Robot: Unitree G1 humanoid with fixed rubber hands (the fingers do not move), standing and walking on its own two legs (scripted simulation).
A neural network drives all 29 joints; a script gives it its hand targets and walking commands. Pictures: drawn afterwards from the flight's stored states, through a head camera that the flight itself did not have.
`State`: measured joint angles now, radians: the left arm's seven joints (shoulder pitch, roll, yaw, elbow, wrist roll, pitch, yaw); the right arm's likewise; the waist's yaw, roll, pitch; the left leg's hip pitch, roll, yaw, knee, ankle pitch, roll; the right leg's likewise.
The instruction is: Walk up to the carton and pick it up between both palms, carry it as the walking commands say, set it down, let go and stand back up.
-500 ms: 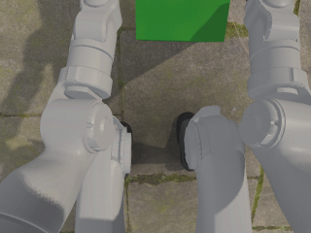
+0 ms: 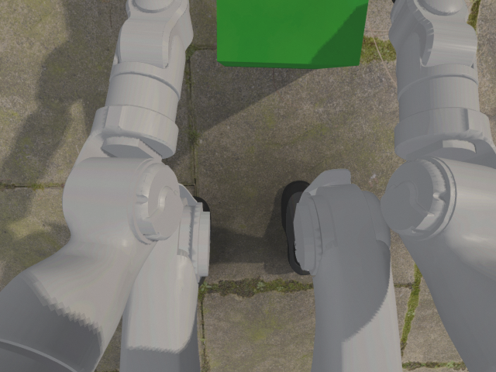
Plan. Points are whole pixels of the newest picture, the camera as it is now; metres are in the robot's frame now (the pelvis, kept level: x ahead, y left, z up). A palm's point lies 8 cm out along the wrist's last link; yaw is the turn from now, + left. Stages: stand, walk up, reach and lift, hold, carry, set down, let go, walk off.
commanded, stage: set down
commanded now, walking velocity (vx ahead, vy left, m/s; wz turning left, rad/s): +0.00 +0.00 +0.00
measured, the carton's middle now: out of the picture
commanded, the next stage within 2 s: let go in 2.00 s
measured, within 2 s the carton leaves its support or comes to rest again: neither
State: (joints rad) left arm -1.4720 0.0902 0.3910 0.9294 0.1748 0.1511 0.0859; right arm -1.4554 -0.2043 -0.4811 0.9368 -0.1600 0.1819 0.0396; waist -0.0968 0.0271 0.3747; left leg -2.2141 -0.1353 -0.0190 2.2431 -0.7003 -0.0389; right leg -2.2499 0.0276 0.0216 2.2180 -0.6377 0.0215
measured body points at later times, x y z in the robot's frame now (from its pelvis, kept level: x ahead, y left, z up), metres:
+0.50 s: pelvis -0.01 +0.00 +0.00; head +0.37 -0.03 +0.23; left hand +0.55 +0.08 -0.20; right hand +0.51 -0.23 -0.20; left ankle +0.08 +0.12 -0.34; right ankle +0.09 -0.12 -0.34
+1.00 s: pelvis -0.02 +0.00 +0.04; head +0.34 -0.04 +0.31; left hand +0.57 +0.08 -0.10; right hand +0.53 -0.24 -0.10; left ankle +0.08 +0.12 -0.34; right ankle +0.09 -0.12 -0.34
